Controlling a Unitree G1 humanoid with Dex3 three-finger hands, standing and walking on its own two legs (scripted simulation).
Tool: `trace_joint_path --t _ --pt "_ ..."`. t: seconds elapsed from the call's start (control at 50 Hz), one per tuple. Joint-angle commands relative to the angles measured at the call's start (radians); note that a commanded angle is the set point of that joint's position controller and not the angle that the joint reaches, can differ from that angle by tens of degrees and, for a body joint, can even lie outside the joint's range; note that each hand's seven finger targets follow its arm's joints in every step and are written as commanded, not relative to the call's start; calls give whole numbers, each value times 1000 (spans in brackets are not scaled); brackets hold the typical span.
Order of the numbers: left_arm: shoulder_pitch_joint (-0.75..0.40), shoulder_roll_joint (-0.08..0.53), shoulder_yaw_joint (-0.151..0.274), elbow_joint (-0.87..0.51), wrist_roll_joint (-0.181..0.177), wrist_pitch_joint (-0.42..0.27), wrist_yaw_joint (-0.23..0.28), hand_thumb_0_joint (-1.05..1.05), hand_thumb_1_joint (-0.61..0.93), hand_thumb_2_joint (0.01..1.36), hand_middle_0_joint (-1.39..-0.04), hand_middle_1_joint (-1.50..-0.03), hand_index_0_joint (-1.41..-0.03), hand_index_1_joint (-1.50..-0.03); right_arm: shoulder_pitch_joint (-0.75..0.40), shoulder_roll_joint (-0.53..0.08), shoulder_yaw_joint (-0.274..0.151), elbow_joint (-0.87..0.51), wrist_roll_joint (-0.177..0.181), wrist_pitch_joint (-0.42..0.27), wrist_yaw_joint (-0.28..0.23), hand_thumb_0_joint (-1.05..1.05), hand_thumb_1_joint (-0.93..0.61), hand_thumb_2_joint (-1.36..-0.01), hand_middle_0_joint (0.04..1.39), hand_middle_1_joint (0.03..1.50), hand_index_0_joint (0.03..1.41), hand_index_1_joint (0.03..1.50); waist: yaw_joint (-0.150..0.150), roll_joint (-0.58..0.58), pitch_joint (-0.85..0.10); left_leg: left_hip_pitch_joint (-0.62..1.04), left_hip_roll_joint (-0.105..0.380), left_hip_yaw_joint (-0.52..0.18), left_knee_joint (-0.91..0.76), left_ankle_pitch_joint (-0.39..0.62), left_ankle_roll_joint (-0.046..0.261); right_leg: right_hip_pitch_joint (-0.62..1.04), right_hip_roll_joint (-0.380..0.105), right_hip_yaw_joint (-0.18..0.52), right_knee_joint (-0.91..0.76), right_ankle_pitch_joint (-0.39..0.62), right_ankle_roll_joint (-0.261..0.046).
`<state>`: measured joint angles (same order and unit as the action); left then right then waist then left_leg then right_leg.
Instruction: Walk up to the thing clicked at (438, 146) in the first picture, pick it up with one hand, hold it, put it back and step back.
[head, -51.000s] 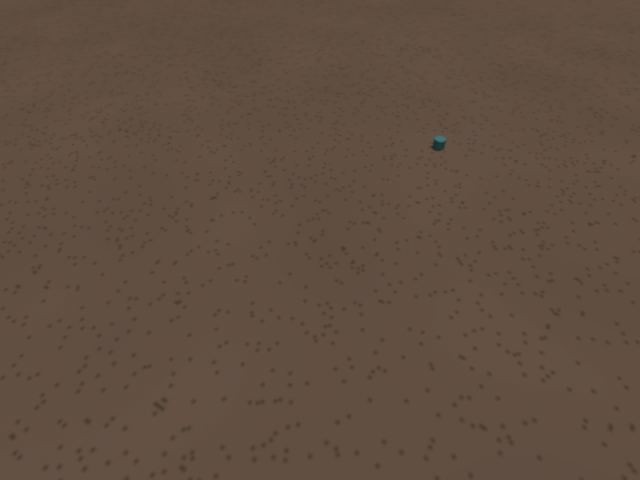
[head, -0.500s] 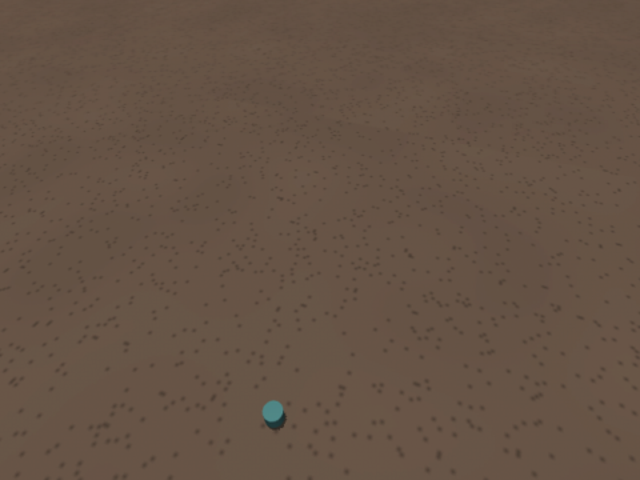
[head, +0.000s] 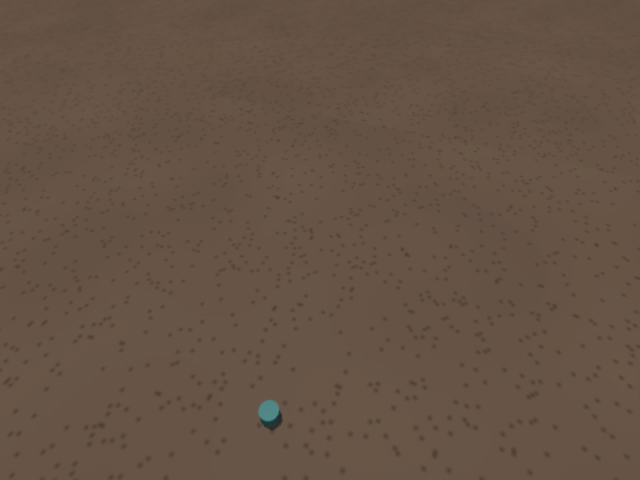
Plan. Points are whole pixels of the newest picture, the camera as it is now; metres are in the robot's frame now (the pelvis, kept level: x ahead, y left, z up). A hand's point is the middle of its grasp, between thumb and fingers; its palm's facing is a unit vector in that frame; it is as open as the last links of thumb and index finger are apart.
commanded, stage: stand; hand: left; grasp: from above
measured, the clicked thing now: (269, 413) +0.48 +0.19 -0.76
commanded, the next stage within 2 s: step back in 0.32 s
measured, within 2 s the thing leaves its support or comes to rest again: neither
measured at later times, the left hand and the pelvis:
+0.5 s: hand out of the picture +0.08 +0.27 -0.16, palm faces +0.00 -0.93 -0.38, open 7.4 cm; pelvis -0.01 +0.01 -0.01, yaw +0 degrees
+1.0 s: hand out of the picture +0.03 +0.32 -0.18, palm faces -0.09 -0.92 -0.37, open 7.4 cm; pelvis -0.09 +0.06 -0.02, yaw -4 degrees
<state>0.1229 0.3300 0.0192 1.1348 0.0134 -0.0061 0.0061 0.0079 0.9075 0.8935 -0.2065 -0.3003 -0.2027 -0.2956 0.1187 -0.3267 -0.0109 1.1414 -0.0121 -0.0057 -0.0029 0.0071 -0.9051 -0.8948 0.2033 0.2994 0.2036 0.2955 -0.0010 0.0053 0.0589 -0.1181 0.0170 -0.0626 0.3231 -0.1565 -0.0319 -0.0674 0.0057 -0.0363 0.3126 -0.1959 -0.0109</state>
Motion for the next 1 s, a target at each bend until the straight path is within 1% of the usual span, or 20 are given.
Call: trace_joint_path --t 0.0,0.28,0.3,0.32,0.36,0.38,0.4,0.44,0.48,0.54,0.56,0.58,0.6,0.62,0.64,0.68,0.72,0.82,0.9,0.98 --pt "-41 205 40 -61 2 -26 10 0 900 900 -200 -300 -200 -300 -40 -198 -32 -55 -3 -21 -14 0 -900 -900 200 300 200 300 2 15 -57 -8 97 -72 -50 99 50 -10 -130 103 -58 65 -11" --pt "-33 209 37 -62 -5 -29 11 0 900 900 -200 -300 -200 -300 -28 -208 -26 -56 -1 -24 -16 0 -900 -900 200 300 200 300 2 8 -74 15 98 -65 -32 185 45 7 -134 101 -40 174 -7" --pt "-23 290 94 -74 -20 -17 16 0 900 900 -200 -300 -200 -300 -71 -253 -43 -89 1 -6 -11 0 -900 -900 200 300 200 300 7 -17 20 -71 71 -49 103 330 75 -46 -127 109 38 357 -18" --pt "-7 288 100 -83 -25 -12 20 0 900 900 -200 -300 -200 -300 -56 -226 -42 -104 9 2 -12 0 -900 -900 200 300 200 300 2 -36 -2 -84 47 -21 175 333 71 -38 -144 109 53 445 -42" --pt "-6 296 109 -125 -24 -8 22 0 900 900 -200 -300 -200 -300 -33 -216 -47 -134 17 14 -10 0 -900 -900 200 300 200 300 -1 -66 -62 -102 -9 12 305 236 65 -33 -210 165 64 530 -118" --pt "-28 300 115 -153 -18 -4 23 0 900 900 -200 -300 -200 -300 -20 -211 -55 -151 16 23 -10 0 -900 -900 200 300 200 300 -7 -113 -79 -123 -43 28 397 52 63 -52 -266 206 47 523 -169" --pt "-63 291 113 -181 -8 -2 25 0 900 900 -200 -300 -200 -300 -7 -210 -62 -163 12 33 -9 0 -900 -900 200 300 200 300 -13 -160 -83 -173 -76 18 525 -275 70 -68 -328 253 38 529 -224" --pt "-98 294 117 -234 7 1 25 0 900 900 -200 -300 -200 -300 34 -231 -72 -187 9 48 -4 0 -900 -900 200 300 200 300 -21 -143 -79 -194 -59 -36 672 -386 83 -143 -361 246 84 537 -265" --pt "-131 287 110 -261 13 3 27 0 900 900 -200 -300 -200 -300 57 -225 -75 -203 17 49 -4 0 -900 -900 200 300 200 300 -34 -148 -76 -227 -54 -28 653 -340 74 -134 -323 203 131 548 -235" --pt "-120 285 103 -298 14 15 33 0 900 900 -200 -300 -200 -300 83 -224 -78 -224 3 34 -3 0 -900 -900 200 300 200 300 -23 -160 -126 -214 -11 8 328 -218 75 -16 -270 175 257 503 -159" --pt "-123 284 99 -305 3 24 30 0 900 900 -200 -300 -200 -300 103 -219 -84 -216 -6 26 -3 0 -900 -900 200 300 200 300 -34 -128 -124 -150 -29 47 185 -83 71 -43 -232 140 321 464 -132" --pt "-98 263 95 -312 -6 34 26 0 900 900 -200 -300 -200 -300 97 -223 -90 -224 -17 18 -6 0 -900 -900 200 300 200 300 -28 -65 -107 -98 -5 32 72 191 71 -83 -180 113 379 376 -96" --pt "-59 209 86 -327 -18 42 22 0 900 900 -200 -300 -200 -300 87 -297 -111 -247 -36 10 -10 0 -900 -900 200 300 200 300 -7 90 -120 -21 163 -196 58 483 118 -206 -55 81 512 123 -40" --pt "-48 190 84 -329 -22 47 30 0 900 900 -200 -300 -200 -300 65 -382 -121 -260 -23 5 -6 0 -900 -900 200 300 200 300 -5 231 -121 47 286 -349 77 740 214 -368 110 109 645 -440 -22" --pt "-61 219 90 -316 -7 51 44 0 900 900 -200 -300 -200 -300 78 -405 -131 -269 -14 6 -8 0 -900 -900 200 300 200 300 -50 226 -156 6 340 -427 73 650 273 -354 112 226 762 -520 -19" --pt "-55 238 93 -306 -14 58 45 0 900 900 -200 -300 -200 -300 -2 -318 -109 -288 -11 7 -21 0 -900 -900 200 300 200 300 -8 109 -144 48 242 -251 112 618 219 -409 96 272 889 -413 -23" --pt "12 233 93 -297 -22 57 39 0 900 900 -200 -300 -200 -300 -20 -284 -103 -308 -12 7 -34 0 -900 -900 200 300 200 300 22 146 -135 75 195 -164 128 558 184 -434 87 247 897 -301 -14" --pt "0 229 101 -327 -8 50 33 0 900 900 -200 -300 -200 -300 44 -267 -105 -323 -7 9 -38 0 -900 -900 200 300 200 300 -33 118 -97 140 219 -155 136 563 233 -435 75 207 781 -311 36" --pt "6 225 108 -340 -4 46 26 0 900 900 -200 -300 -200 -300 71 -284 -109 -339 -11 10 -35 0 -900 -900 200 300 200 300 -58 126 -110 125 244 -180 133 497 263 -380 54 168 651 -322 30" --pt "66 227 113 -331 4 41 15 0 900 900 -200 -300 -200 -300 24 -302 -112 -367 -11 12 -29 0 -900 -900 200 300 200 300 -36 124 -153 70 267 -207 127 317 275 -296 11 110 506 -303 13"
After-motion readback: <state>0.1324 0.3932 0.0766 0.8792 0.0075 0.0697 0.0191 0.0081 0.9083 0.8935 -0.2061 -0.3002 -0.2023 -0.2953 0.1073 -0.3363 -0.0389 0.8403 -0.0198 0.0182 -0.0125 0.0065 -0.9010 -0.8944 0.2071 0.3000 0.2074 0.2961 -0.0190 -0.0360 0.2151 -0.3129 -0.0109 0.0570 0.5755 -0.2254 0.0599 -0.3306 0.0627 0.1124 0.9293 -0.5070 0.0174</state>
